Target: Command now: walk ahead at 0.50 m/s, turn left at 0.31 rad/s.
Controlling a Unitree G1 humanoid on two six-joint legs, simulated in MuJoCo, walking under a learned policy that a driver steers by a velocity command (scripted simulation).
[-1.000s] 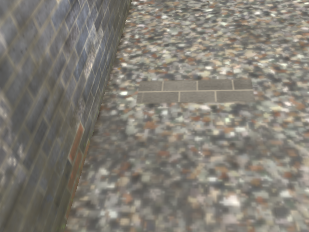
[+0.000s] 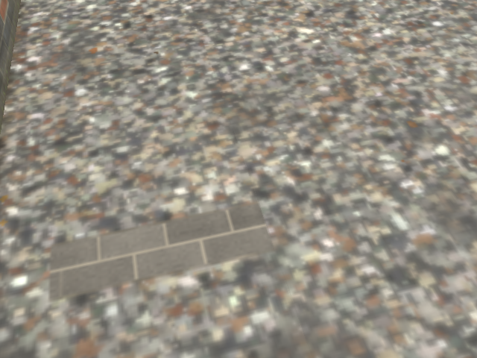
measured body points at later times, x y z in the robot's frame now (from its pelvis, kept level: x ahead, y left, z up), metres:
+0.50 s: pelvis +0.27 +0.06 -0.01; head +0.32 +0.08 +0.44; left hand +0.34 +0.36 -0.13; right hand +0.45 -0.17 -0.12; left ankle +0.30 +0.13 -0.75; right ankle +0.30 -0.10 -0.67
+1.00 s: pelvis +0.38 +0.04 -0.01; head +0.40 +0.04 +0.44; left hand +0.46 +0.32 -0.13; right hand +0.53 -0.20 -0.15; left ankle +0.30 +0.13 -0.75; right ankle +0.44 -0.07 -0.75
